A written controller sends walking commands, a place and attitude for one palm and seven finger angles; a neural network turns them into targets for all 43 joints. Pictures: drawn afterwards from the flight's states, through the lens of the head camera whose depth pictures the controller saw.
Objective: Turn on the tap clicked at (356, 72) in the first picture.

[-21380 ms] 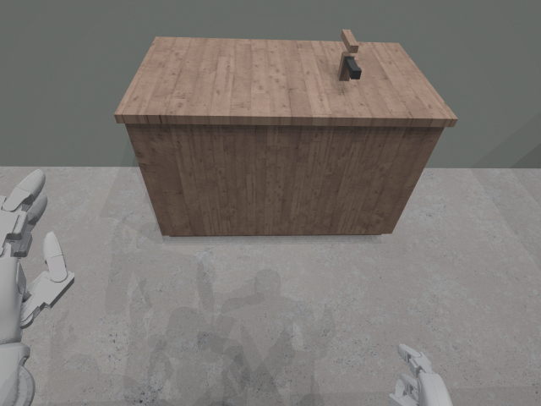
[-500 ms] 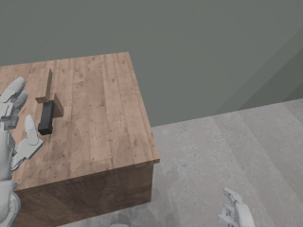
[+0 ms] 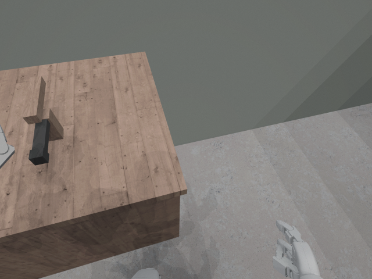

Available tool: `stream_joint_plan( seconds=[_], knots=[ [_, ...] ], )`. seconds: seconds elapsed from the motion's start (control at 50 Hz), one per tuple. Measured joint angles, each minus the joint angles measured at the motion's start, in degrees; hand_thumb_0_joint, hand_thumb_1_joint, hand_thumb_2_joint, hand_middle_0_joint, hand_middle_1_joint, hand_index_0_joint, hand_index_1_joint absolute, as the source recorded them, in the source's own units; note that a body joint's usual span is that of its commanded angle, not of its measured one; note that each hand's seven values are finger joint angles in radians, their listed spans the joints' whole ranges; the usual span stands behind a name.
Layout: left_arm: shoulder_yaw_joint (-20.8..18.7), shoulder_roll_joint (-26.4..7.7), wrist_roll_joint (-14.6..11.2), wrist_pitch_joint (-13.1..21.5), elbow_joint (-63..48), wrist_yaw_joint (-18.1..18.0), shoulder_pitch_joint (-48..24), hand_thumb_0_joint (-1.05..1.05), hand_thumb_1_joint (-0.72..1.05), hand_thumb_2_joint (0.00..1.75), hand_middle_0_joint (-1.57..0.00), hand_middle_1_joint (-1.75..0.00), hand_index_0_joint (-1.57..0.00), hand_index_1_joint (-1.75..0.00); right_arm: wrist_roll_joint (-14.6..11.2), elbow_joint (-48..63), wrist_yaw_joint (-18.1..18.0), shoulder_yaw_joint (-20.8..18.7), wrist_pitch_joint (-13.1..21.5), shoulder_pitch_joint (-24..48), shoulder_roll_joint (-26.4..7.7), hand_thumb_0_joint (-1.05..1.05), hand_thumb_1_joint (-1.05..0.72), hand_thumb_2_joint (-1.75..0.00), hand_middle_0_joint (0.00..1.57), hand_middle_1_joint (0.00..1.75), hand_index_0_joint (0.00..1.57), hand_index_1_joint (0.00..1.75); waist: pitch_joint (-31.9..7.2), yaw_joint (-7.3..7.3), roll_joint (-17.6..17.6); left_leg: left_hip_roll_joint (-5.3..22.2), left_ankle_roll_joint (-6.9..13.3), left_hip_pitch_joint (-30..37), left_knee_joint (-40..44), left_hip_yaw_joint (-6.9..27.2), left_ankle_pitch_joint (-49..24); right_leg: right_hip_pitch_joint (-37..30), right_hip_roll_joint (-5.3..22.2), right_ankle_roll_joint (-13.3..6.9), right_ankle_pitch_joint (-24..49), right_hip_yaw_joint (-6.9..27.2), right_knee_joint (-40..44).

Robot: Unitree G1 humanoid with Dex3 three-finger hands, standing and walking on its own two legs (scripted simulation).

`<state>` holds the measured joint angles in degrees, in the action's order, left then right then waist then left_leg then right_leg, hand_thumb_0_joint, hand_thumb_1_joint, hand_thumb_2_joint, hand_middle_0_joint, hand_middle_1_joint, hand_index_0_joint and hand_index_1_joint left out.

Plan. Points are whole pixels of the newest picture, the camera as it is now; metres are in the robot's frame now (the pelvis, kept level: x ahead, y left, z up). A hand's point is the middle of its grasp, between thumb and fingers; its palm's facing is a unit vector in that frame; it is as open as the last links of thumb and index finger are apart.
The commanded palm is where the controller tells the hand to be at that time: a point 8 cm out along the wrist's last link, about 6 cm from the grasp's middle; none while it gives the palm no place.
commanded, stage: come to a stop and stand still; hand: left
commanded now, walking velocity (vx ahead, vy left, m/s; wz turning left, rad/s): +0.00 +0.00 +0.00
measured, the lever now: (39, 156) +0.33 +0.37 +0.02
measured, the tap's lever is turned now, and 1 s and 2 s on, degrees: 0 0 0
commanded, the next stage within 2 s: look again from close up in 1.10 s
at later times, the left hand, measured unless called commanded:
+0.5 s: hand (31, 158) +0.25 +0.27 +0.17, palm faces +0.30 -0.81 -0.51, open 7.4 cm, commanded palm +0.19 +0.31 +0.18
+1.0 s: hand (1, 178) +0.22 +0.30 +0.16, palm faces +0.35 -0.83 -0.43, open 7.4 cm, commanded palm +0.16 +0.33 +0.18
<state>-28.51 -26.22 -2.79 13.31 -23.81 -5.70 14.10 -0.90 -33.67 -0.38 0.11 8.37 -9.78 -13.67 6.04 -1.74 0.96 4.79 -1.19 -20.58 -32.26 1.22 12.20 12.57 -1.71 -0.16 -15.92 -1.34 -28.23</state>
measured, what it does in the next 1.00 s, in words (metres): shifts its weight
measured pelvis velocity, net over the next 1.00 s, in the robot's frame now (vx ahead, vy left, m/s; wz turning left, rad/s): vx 0.00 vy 0.05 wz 0.00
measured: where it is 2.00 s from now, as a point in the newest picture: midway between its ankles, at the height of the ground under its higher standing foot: outside the picture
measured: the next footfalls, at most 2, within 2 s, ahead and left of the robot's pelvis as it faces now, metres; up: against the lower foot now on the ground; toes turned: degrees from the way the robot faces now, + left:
none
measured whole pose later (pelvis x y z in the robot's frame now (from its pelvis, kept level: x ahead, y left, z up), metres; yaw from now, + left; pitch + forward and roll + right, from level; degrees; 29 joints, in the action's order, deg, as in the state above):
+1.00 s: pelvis +0.00 +0.05 +0.00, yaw +0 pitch -1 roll -3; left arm -21.8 -21.8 -1.1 13.0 -28.9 -5.0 25.9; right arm -0.3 -32.7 -1.3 1.3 5.8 -10.6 -11.0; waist 5.2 -0.7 -0.2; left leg 1.2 1.9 -17.7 -30.0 -0.9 11.3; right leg 8.0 2.1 3.8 -12.9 0.2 -22.0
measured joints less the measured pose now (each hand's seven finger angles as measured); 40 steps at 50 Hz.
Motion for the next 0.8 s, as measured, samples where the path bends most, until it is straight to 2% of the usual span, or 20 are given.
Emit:
stream_joint_plan(
  seconds=[0.08, 0.14, 0.2, 0.28, 0.36, 0.46, 0.58, 0.7, 0.8],
  knots=[
    [5.9, 4.7, 0.6, -0.2, -4.6, 1.4, 10.0, 0.01, 0.89, 0.90, -0.20, -0.30, -0.20, -0.30, 0.1, 0.3, 0.4, -1.1, -0.1, -0.7, -0.9, 0.01, -0.91, -0.90, 0.20, 0.30, 0.20, 0.30, -0.8, 1.80, -0.6, -0.5, -0.5, 1.8, 0.9, -1.6, 0.7, -0.9, 0.8, 0.7, -0.9, 1.6, 0.1],
    [9.0, 5.5, 1.8, -0.6, -5.2, 2.5, 14.1, 0.01, 0.89, 0.90, -0.21, -0.30, -0.21, -0.30, 0.6, 0.3, -0.4, -1.3, -0.9, -1.2, -0.8, 0.01, -0.91, -0.90, 0.20, 0.30, 0.20, 0.30, -0.6, 2.32, -1.6, -1.0, -0.3, 2.8, 1.1, -2.1, 1.4, -1.9, 1.3, 1.2, -1.5, 2.0, 0.3],
    [8.0, 3.6, 2.1, -0.9, -5.0, 2.3, 14.2, 0.01, 0.88, 0.90, -0.21, -0.30, -0.21, -0.30, 0.8, 0.4, -1.2, -1.1, -1.7, -1.3, -0.2, 0.01, -0.91, -0.90, 0.19, 0.30, 0.20, 0.30, 0.7, 2.06, -2.7, -1.5, 0.0, 3.5, 1.3, -2.2, 1.7, -2.7, 1.8, 1.4, -1.8, 2.0, 0.7],
    [4.2, 1.3, 2.0, -1.3, -6.0, 0.9, 11.5, 0.02, 0.88, 0.90, -0.22, -0.30, -0.22, -0.30, 0.8, 0.7, -1.0, -0.3, -2.2, -0.3, 0.8, 0.01, -0.91, -0.90, 0.19, 0.30, 0.20, 0.30, 2.6, 1.39, -3.1, -1.9, 0.5, 3.5, 1.1, -2.2, 2.0, -3.0, 2.2, 1.8, -1.8, 1.9, 0.9],
    [2.6, 1.3, 1.9, -0.6, -8.5, 0.2, 10.4, 0.02, 0.88, 0.90, -0.21, -0.30, -0.21, -0.30, 1.0, 1.0, 0.0, 0.4, -2.1, 1.3, 1.7, 0.01, -0.91, -0.90, 0.20, 0.30, 0.20, 0.30, 3.1, 1.22, -2.3, -2.2, 0.9, 3.1, 0.4, -2.3, 2.3, -2.8, 2.5, 2.3, -1.8, 1.9, 0.8],
    [4.1, 2.4, 2.0, 0.3, -9.3, 0.9, 12.7, 0.01, 0.89, 0.90, -0.21, -0.30, -0.21, -0.30, 0.9, 1.3, 0.7, 1.1, -3.0, 2.5, 2.9, 0.01, -0.91, -0.90, 0.20, 0.30, 0.20, 0.30, 1.7, 1.50, -1.0, -2.3, 1.4, 2.7, 0.1, -2.3, 2.5, -3.1, 2.7, 2.8, -1.3, 1.9, 2.0],
    [5.0, 3.0, 1.8, -1.0, -5.8, 1.5, 13.3, 0.01, 0.88, 0.90, -0.21, -0.30, -0.21, -0.30, 0.9, 1.3, 0.0, 1.5, -4.5, 2.2, 3.3, 0.01, -0.91, -0.90, 0.20, 0.30, 0.20, 0.30, 0.5, 1.00, -1.0, -2.7, 1.8, 3.0, 0.7, -2.3, 1.9, -3.8, 3.0, 3.2, -0.3, 1.8, 3.3],
    [6.3, 4.8, 1.7, -1.9, -5.8, 0.9, 11.4, 0.01, 0.88, 0.90, -0.21, -0.30, -0.21, -0.30, 0.9, 1.0, -0.7, 1.2, -4.1, 1.1, 2.4, 0.01, -0.91, -0.90, 0.20, 0.30, 0.20, 0.30, 0.3, 0.22, -1.7, -3.1, 2.3, 3.4, 1.3, -2.0, 1.0, -4.7, 3.3, 3.6, 0.8, 1.5, 4.6],
    [7.3, 5.1, 1.9, -1.0, -6.6, 0.6, 10.8, 0.01, 0.88, 0.90, -0.21, -0.30, -0.21, -0.30, 0.8, 1.1, -0.9, 1.0, -3.5, 0.6, 2.2, 0.01, -0.91, -0.90, 0.20, 0.30, 0.20, 0.30, -0.2, 0.49, -2.1, -3.3, 2.6, 3.3, 1.6, -2.0, 0.2, -5.0, 3.5, 3.9, 1.9, 1.4, 5.5]
  ],
)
